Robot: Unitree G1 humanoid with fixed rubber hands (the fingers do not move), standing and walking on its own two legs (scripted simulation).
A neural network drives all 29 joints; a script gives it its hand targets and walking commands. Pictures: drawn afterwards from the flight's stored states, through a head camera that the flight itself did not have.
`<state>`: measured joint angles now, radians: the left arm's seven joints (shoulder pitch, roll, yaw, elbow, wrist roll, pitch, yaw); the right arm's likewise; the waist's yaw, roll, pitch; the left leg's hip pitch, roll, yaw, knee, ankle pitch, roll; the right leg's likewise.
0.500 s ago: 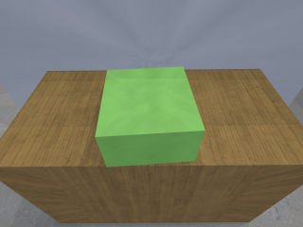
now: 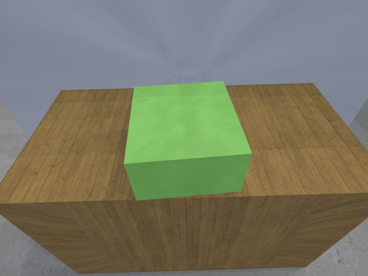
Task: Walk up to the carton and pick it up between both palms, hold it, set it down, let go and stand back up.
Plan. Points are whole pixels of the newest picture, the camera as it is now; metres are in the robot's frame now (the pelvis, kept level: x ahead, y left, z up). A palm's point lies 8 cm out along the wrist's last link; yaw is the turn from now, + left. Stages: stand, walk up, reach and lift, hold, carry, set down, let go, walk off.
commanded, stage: stand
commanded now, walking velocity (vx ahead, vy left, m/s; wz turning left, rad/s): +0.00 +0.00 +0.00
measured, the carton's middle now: (183, 135) +0.51 +0.02 +0.01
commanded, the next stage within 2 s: none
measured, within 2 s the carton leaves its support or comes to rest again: neither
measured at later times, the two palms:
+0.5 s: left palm out of the picture -0.05 +0.21 -0.15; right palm out of the picture -0.05 -0.20 -0.15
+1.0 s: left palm out of the picture -0.05 +0.20 -0.15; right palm out of the picture -0.06 -0.20 -0.15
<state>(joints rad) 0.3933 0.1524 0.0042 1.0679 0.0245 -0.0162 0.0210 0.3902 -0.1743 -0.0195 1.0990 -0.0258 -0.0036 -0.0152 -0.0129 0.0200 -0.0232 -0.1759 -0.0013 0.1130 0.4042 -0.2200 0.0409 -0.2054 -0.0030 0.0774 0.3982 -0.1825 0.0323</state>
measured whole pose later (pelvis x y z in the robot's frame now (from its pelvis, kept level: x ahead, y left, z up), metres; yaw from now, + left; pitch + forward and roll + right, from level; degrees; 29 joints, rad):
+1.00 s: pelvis +0.00 +0.01 +0.00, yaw +0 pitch -2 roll +0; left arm 0.36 0.10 -0.02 1.18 0.01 0.00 0.04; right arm 0.38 -0.12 0.00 1.16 -0.01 -0.01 -0.03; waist -0.01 0.02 0.00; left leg -0.17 -0.02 0.11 0.42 -0.22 0.05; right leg -0.20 -0.02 0.08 0.42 -0.19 0.04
